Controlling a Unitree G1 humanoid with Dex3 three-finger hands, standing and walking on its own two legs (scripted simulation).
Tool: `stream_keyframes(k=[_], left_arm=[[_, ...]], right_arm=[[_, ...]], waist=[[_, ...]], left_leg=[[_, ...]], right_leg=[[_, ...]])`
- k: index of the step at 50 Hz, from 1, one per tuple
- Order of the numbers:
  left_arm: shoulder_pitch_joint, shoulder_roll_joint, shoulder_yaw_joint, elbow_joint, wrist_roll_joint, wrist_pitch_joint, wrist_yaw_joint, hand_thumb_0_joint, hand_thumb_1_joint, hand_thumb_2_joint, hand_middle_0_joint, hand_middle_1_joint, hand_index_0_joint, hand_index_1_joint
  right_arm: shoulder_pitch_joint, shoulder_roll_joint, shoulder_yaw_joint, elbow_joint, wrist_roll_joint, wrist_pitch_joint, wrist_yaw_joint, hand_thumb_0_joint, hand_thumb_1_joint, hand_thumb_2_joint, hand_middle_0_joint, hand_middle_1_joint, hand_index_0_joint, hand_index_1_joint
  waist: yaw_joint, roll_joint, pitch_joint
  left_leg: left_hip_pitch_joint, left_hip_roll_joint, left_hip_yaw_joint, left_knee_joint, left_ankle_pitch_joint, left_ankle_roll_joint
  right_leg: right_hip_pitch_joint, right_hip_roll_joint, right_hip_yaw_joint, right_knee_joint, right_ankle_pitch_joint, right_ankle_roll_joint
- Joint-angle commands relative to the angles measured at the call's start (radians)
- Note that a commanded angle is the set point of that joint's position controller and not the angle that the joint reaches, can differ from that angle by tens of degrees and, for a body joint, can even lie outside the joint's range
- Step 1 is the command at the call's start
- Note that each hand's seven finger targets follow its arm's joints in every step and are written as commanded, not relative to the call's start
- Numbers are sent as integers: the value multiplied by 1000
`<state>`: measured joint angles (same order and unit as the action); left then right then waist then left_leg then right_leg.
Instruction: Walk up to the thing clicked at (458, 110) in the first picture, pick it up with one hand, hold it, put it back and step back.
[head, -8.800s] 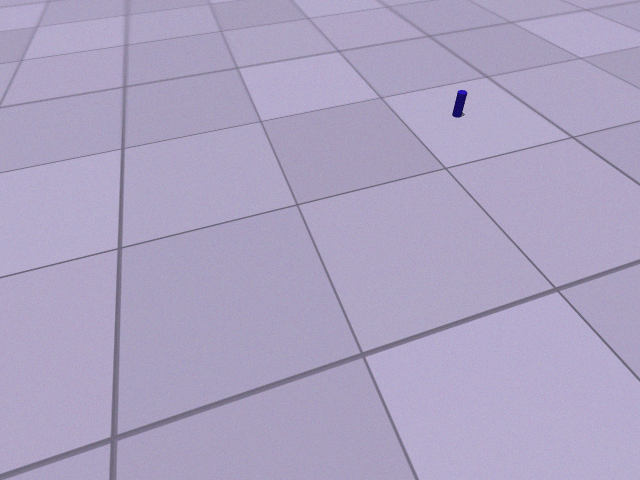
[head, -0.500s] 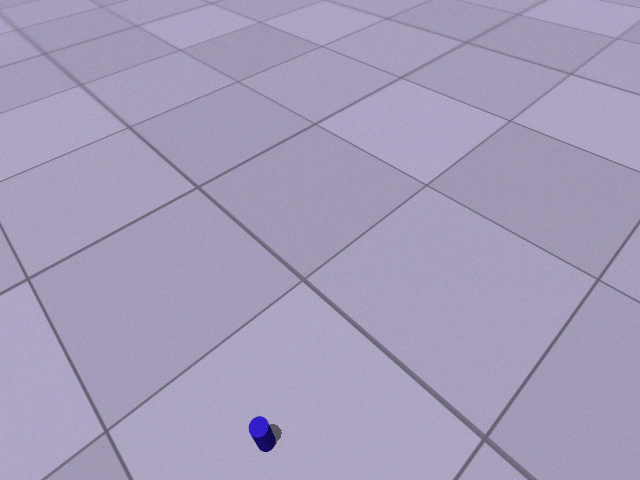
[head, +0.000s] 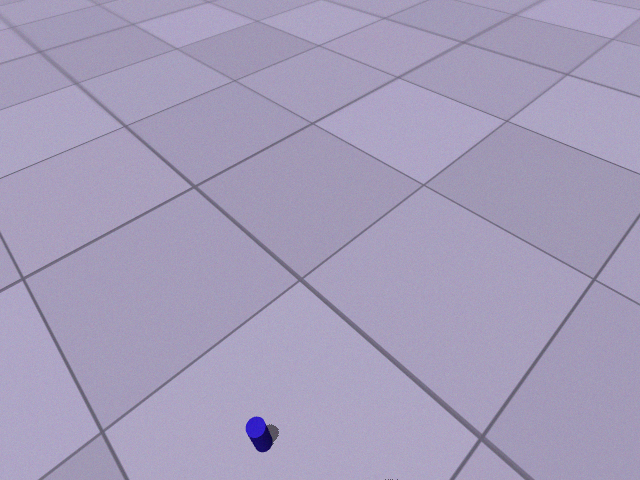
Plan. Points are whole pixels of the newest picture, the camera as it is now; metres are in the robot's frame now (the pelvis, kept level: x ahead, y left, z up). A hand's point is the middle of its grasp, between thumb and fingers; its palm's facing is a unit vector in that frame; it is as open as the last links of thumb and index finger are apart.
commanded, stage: stand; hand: left
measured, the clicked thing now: (259, 435) +0.38 +0.23 -0.71
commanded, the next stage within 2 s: go down in 0.74 s
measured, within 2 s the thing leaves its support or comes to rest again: neither
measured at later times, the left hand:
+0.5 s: hand out of the picture +0.07 +0.26 -0.16, palm faces -0.02 -0.94 -0.35, open 7.4 cm
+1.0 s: hand out of the picture +0.13 +0.25 -0.16, palm faces +0.06 -0.94 -0.32, open 9.1 cm
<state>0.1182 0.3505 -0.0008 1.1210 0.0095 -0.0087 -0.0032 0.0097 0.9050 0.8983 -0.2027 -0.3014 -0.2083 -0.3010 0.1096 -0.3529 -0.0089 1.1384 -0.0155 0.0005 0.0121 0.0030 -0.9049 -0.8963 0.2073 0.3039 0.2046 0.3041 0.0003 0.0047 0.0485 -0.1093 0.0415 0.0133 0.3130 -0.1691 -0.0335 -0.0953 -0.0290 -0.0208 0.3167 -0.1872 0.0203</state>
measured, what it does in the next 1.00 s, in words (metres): stands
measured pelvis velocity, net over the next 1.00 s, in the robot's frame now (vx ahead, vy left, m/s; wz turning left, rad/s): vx -0.01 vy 0.00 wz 0.01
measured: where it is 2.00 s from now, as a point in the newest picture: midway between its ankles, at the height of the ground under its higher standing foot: outside the picture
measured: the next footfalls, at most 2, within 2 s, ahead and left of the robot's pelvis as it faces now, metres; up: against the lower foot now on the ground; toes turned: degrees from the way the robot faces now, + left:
none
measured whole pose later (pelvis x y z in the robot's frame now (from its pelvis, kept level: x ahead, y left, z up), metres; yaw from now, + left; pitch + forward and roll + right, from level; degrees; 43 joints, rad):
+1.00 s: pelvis -0.01 +0.00 -0.01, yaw +1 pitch +3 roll +0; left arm -0.02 0.32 0.10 1.08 0.01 -0.02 0.00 0.01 0.71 0.71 -0.11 -0.19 -0.12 -0.18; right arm 0.18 -0.31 -0.01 0.89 0.04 -0.04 -0.03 0.00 -0.94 -0.91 0.21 0.30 0.20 0.30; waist 0.00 0.01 0.05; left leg -0.29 0.04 0.00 0.47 -0.23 -0.03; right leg -0.27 -0.04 -0.03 0.47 -0.25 0.02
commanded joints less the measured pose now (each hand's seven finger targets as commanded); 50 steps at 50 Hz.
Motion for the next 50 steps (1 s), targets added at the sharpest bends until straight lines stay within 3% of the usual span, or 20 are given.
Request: stream_keyframes(k=[1,16,21,41,42,43,44,45,46,48,50], left_arm=[[-38,222,39,-63,-1,-20,13,0,899,900,-200,-300,-200,-300],[-36,214,39,-58,1,-15,9,0,899,900,-200,-300,-200,-300],[-25,218,38,-60,0,-19,10,0,899,900,-200,-300,-200,-300],[-22,220,40,-65,1,-17,11,0,899,900,-200,-300,-200,-300],[-20,217,39,-61,0,-17,11,0,819,820,-120,-220,-120,-220],[-371,35,41,-412,-49,-108,25,0,739,740,-40,-140,-40,-140],[-464,97,65,-337,-45,-95,31,0,659,660,-17,-60,-28,-60],[-291,193,134,-152,-28,-51,40,0,579,580,-21,-62,-31,-52],[-236,208,155,-112,-15,-39,28,0,499,500,-23,-84,-30,-79],[-312,260,185,-141,18,-42,9,0,339,340,-24,-95,-32,-88],[-188,251,217,-73,61,-22,-16,0,179,241,-36,-93,-45,-84]], right_arm=[[-41,-209,-35,-58,5,-25,-17,0,-900,-900,200,300,200,300],[-40,-213,-32,-59,5,-28,-19,0,-900,-900,200,300,200,300],[-40,-214,-33,-59,7,-28,-18,0,-900,-900,200,300,200,300],[-35,-214,-32,-63,6,-29,-20,0,-900,-900,200,300,200,300],[-38,-214,-32,-62,7,-30,-19,0,-920,-898,203,293,201,293],[-7,-46,8,-344,74,-76,-40,0,-974,-920,199,300,200,300],[38,-73,3,-293,76,-75,-50,0,-971,-922,199,300,199,300],[68,-103,-7,-278,73,-64,-56,0,-967,-920,199,300,199,300],[76,-106,-24,-306,70,-55,-54,0,-967,-920,199,300,199,300],[106,-106,-50,-340,62,-63,-65,0,-963,-919,199,300,199,300],[140,-102,-71,-373,42,-71,-57,0,-944,-912,199,300,200,300]], waist=[[-5,-14,-89],[-2,-7,-54],[1,-16,-75],[1,-6,-78],[1,-5,-69],[-118,25,6],[-87,-18,-32],[-64,-34,-19],[-35,-42,-30],[-29,-44,-146],[-16,-39,-223]], left_leg=[[34,101,-66,-32,166,38],[14,99,-71,-52,112,39],[42,104,-74,-42,166,42],[44,103,-62,-36,180,41],[41,104,-68,-41,181,39],[-104,-46,51,39,14,41],[-90,-44,45,48,-8,45],[-125,-51,44,65,-30,47],[-156,-43,44,98,-10,44],[-156,-44,36,146,39,45],[-207,-49,26,217,83,42]], right_leg=[[0,-112,79,-44,167,-40],[-16,-109,78,-49,105,-35],[-11,-109,76,-44,147,-35],[-3,-111,78,-35,175,-37],[-6,-109,76,-38,166,-35],[-219,18,8,19,90,-23],[-167,16,-6,24,52,-18],[-177,24,-17,30,9,-27],[-193,26,-21,63,11,-28],[-192,26,-15,114,64,-28],[-199,25,-16,186,112,-29]])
